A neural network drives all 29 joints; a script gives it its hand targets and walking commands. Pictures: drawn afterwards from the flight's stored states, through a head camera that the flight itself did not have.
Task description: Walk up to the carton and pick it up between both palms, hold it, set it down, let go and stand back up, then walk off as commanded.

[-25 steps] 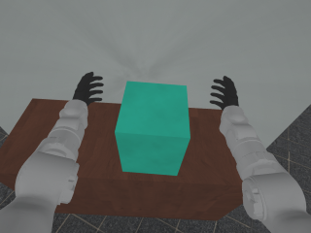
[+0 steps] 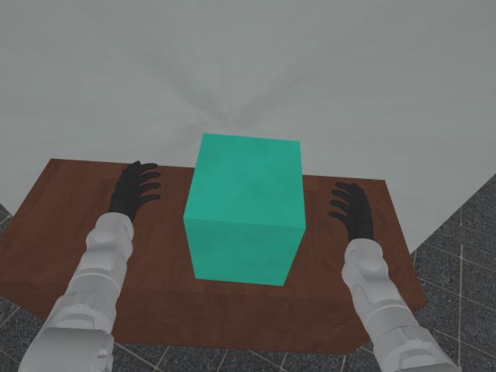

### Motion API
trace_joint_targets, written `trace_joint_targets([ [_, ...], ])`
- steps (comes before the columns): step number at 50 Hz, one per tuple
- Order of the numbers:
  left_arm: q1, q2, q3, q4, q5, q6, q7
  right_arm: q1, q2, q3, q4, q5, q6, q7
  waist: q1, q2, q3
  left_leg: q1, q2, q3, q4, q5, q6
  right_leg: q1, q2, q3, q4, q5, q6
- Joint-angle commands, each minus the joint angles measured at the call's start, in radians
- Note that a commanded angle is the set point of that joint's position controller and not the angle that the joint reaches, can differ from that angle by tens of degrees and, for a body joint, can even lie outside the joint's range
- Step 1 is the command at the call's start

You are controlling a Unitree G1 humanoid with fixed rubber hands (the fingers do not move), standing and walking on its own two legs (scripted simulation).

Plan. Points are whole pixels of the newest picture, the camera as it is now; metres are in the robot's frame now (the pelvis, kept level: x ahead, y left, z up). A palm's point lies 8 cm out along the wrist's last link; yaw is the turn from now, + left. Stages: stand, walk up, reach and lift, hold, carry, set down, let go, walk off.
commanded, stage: set down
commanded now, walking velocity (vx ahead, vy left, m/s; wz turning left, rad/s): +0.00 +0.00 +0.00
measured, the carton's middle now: (245, 213) +0.45 -0.01 -0.07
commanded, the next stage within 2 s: none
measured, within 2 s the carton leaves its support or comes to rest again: neither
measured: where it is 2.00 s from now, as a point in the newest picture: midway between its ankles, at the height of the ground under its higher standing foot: outside the picture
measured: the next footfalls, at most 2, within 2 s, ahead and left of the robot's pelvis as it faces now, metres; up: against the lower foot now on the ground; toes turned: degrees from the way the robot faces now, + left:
none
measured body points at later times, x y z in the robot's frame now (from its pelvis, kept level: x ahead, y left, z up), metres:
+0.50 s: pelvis +0.00 +0.00 +0.00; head +0.03 +0.03 +0.45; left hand +0.35 +0.22 +0.00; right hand +0.28 -0.20 +0.00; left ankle +0.02 +0.11 -0.74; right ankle +0.02 -0.13 -0.74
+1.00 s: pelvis +0.01 +0.00 +0.00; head +0.05 +0.03 +0.45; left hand +0.27 +0.23 -0.05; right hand +0.21 -0.21 -0.03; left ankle +0.02 +0.11 -0.74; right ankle +0.02 -0.13 -0.74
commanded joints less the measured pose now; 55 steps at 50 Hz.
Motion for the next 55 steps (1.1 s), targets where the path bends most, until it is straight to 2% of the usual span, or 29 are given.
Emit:
trace_joint_targets([
  [1, -0.134, 0.118, 0.035, -0.101, 0.096, -0.014, -0.041, -0.159, -0.031, 0.059, -0.041, 0.070, -0.014, -0.012, 0.059, 0.130, -0.298, 0.418, -0.038, 0.032, -0.049, 0.214, -0.034, 0.246, 0.004, -0.018, -0.053, 0.100, -0.022],
  [4, -0.091, 0.112, 0.053, -0.132, 0.114, -0.022, -0.046, -0.109, -0.012, 0.077, -0.027, 0.073, -0.032, -0.015, 0.074, 0.140, -0.246, 0.436, -0.039, 0.030, -0.058, 0.206, -0.035, 0.242, 0.007, -0.022, -0.060, 0.071, -0.025],
  [6, -0.129, 0.123, 0.049, -0.174, 0.097, -0.047, -0.039, -0.151, -0.015, 0.056, -0.090, 0.058, -0.049, -0.012, 0.076, 0.140, -0.295, 0.421, -0.043, 0.035, -0.058, 0.182, -0.036, 0.230, 0.011, -0.027, -0.058, 0.037, -0.025],
  [7, -0.019, 0.102, 0.052, -0.220, 0.101, -0.063, -0.038, -0.048, 0.004, 0.079, -0.117, 0.066, -0.067, -0.010, 0.093, 0.135, -0.290, 0.448, -0.041, 0.028, -0.059, 0.210, -0.035, 0.249, 0.013, -0.028, -0.056, 0.060, -0.025],
  [8, -0.125, 0.130, 0.039, -0.226, 0.077, -0.072, -0.035, -0.165, -0.014, 0.041, -0.163, 0.047, -0.073, -0.009, 0.080, 0.123, -0.344, 0.422, -0.043, 0.032, -0.050, 0.190, -0.034, 0.221, 0.012, -0.026, -0.050, 0.035, -0.026],
  [9, -0.046, 0.121, 0.039, -0.253, 0.072, -0.095, -0.030, -0.092, 0.003, 0.047, -0.200, 0.046, -0.091, -0.007, 0.088, 0.127, -0.357, 0.440, -0.045, 0.032, -0.040, 0.225, -0.038, 0.223, 0.012, -0.031, -0.044, 0.062, -0.026],
  [10, -0.055, 0.132, 0.035, -0.269, 0.059, -0.112, -0.031, -0.101, 0.005, 0.041, -0.245, 0.041, -0.106, -0.004, 0.091, 0.112, -0.386, 0.432, -0.046, 0.035, -0.032, 0.228, -0.036, 0.218, 0.012, -0.028, -0.041, 0.061, -0.025],
  [11, -0.057, 0.135, 0.025, -0.277, 0.052, -0.127, -0.028, -0.100, 0.012, 0.034, -0.252, 0.033, -0.116, 0.000, 0.088, 0.127, -0.398, 0.423, -0.046, 0.031, -0.025, 0.219, -0.038, 0.210, 0.009, -0.026, -0.033, 0.055, -0.027],
  [12, 0.033, 0.118, 0.018, -0.282, 0.045, -0.145, -0.029, -0.021, 0.025, 0.047, -0.276, 0.035, -0.131, 0.005, 0.096, 0.118, -0.386, 0.425, -0.045, 0.026, -0.024, 0.220, -0.036, 0.216, 0.009, -0.027, -0.028, 0.054, -0.031],
  [13, 0.015, 0.120, 0.011, -0.299, 0.039, -0.161, -0.029, -0.043, 0.026, 0.038, -0.308, 0.027, -0.146, 0.008, 0.094, 0.123, -0.404, 0.419, -0.044, 0.026, -0.017, 0.212, -0.037, 0.200, 0.007, -0.026, -0.024, 0.044, -0.032],
  [15, 0.025, 0.135, 0.000, -0.303, 0.018, -0.180, -0.027, -0.018, 0.029, 0.040, -0.306, 0.023, -0.154, 0.017, 0.098, 0.126, -0.376, 0.391, -0.042, 0.025, -0.015, 0.178, -0.031, 0.177, -0.001, -0.020, -0.021, 0.004, -0.037],
  [18, 0.099, 0.123, -0.018, -0.226, 0.003, -0.191, -0.031, 0.063, 0.041, 0.048, -0.244, 0.011, -0.136, 0.032, 0.089, 0.117, -0.279, 0.353, -0.036, 0.019, -0.040, 0.058, -0.017, 0.166, -0.014, -0.013, -0.031, -0.098, -0.045],
  [19, 0.045, 0.142, -0.017, -0.218, -0.005, -0.196, -0.033, 0.017, 0.027, 0.036, -0.253, -0.003, -0.132, 0.033, 0.091, 0.106, -0.286, 0.331, -0.038, 0.024, -0.046, 0.026, -0.012, 0.155, -0.017, -0.010, -0.033, -0.128, -0.043],
  [20, 0.073, 0.137, -0.017, -0.199, -0.009, -0.200, -0.033, 0.043, 0.026, 0.040, -0.241, -0.002, -0.131, 0.035, 0.089, 0.100, -0.252, 0.316, -0.037, 0.017, -0.056, -0.008, -0.009, 0.154, -0.020, -0.011, -0.036, -0.158, -0.042],
  [21, 0.091, 0.138, -0.015, -0.199, -0.012, -0.201, -0.034, 0.050, 0.025, 0.042, -0.252, -0.004, -0.129, 0.035, 0.097, 0.091, -0.254, 0.319, -0.038, 0.017, -0.056, -0.004, -0.008, 0.163, -0.022, -0.006, -0.033, -0.154, -0.042],
  [23, 0.151, 0.125, -0.014, -0.199, -0.005, -0.214, -0.038, 0.114, 0.024, 0.048, -0.238, -0.001, -0.146, 0.035, 0.091, 0.092, -0.247, 0.345, -0.039, 0.017, -0.054, 0.038, -0.014, 0.175, -0.020, -0.008, -0.032, -0.121, -0.044],
  [25, 0.179, 0.132, 0.004, -0.222, 0.001, -0.228, -0.040, 0.151, 0.038, 0.056, -0.240, 0.009, -0.166, 0.034, 0.106, 0.098, -0.268, 0.367, -0.043, 0.022, -0.048, 0.079, -0.017, 0.183, -0.021, -0.002, -0.033, -0.096, -0.045],
  [26, 0.205, 0.121, 0.007, -0.227, 0.005, -0.237, -0.042, 0.175, 0.041, 0.050, -0.231, 0.004, -0.176, 0.033, 0.098, 0.090, -0.260, 0.379, -0.040, 0.017, -0.045, 0.096, -0.019, 0.183, -0.018, -0.007, -0.035, -0.076, -0.043],
  [30, 0.289, 0.106, 0.025, -0.244, 0.028, -0.265, -0.056, 0.261, 0.049, 0.072, -0.210, 0.007, -0.222, 0.033, 0.104, 0.088, -0.241, 0.408, -0.041, 0.017, -0.033, 0.172, -0.025, 0.203, -0.018, 0.000, -0.035, -0.021, -0.044],
  [34, 0.395, 0.091, 0.039, -0.293, 0.049, -0.303, -0.066, 0.341, 0.053, 0.096, -0.221, 0.012, -0.286, 0.038, 0.123, 0.109, -0.246, 0.442, -0.039, 0.018, -0.009, 0.277, -0.043, 0.221, -0.010, 0.004, -0.027, 0.063, -0.047],
  [38, 0.479, 0.080, 0.037, -0.344, 0.047, -0.332, -0.067, 0.390, 0.045, 0.098, -0.246, 0.010, -0.345, 0.052, 0.134, 0.106, -0.227, 0.435, -0.037, 0.022, -0.002, 0.281, -0.047, 0.205, -0.005, 0.003, -0.031, 0.050, -0.048],
  [40, 0.487, 0.092, 0.039, -0.381, 0.039, -0.347, -0.065, 0.386, 0.053, 0.102, -0.286, 0.007, -0.366, 0.056, 0.149, 0.103, -0.231, 0.414, -0.036, 0.023, 0.002, 0.256, -0.044, 0.196, -0.008, 0.007, -0.029, 0.027, -0.047],
  [45, 0.531, 0.103, 0.024, -0.350, 0.026, -0.354, -0.062, 0.407, 0.045, 0.105, -0.272, -0.007, -0.377, 0.070, 0.149, 0.091, -0.136, 0.350, -0.035, 0.021, -0.019, 0.110, -0.027, 0.172, -0.020, 0.020, -0.029, -0.095, -0.045],
  [47, 0.531, 0.103, 0.021, -0.332, 0.029, -0.350, -0.062, 0.416, 0.036, 0.096, -0.238, -0.016, -0.366, 0.075, 0.139, 0.090, -0.099, 0.330, -0.030, 0.014, -0.042, 0.037, -0.020, 0.168, -0.027, 0.026, -0.032, -0.156, -0.048],
  [48, 0.529, 0.110, 0.018, -0.354, 0.020, -0.351, -0.061, 0.414, 0.041, 0.094, -0.267, -0.020, -0.366, 0.073, 0.142, 0.083, -0.104, 0.327, -0.030, 0.014, -0.042, 0.015, -0.018, 0.172, -0.029, 0.028, -0.033, -0.168, -0.048],
  [49, 0.530, 0.109, 0.021, -0.337, 0.019, -0.346, -0.058, 0.411, 0.047, 0.104, -0.253, -0.016, -0.360, 0.077, 0.149, 0.081, -0.099, 0.321, -0.031, 0.014, -0.042, -0.003, -0.014, 0.174, -0.029, 0.029, -0.030, -0.180, -0.049],
  [51, 0.524, 0.095, 0.007, -0.305, 0.031, -0.331, -0.051, 0.402, 0.010, 0.076, -0.212, -0.034, -0.346, 0.086, 0.138, 0.090, -0.075, 0.319, -0.024, 0.004, -0.061, -0.036, -0.018, 0.170, -0.027, 0.024, -0.030, -0.213, -0.056],
  [52, 0.524, 0.097, 0.011, -0.315, 0.037, -0.332, -0.045, 0.401, 0.010, 0.082, -0.207, -0.032, -0.342, 0.089, 0.147, 0.104, -0.089, 0.326, -0.022, 0.002, -0.065, -0.035, -0.021, 0.170, -0.025, 0.026, -0.030, -0.213, -0.059],
  [55, 0.532, 0.089, 0.010, -0.298, 0.050, -0.305, -0.036, 0.405, -0.023, 0.069, -0.173, -0.039, -0.321, 0.100, 0.144, 0.121, -0.096, 0.343, -0.017, -0.007, -0.072, -0.035, -0.030, 0.178, -0.020, 0.019, -0.027, -0.211, -0.067],
])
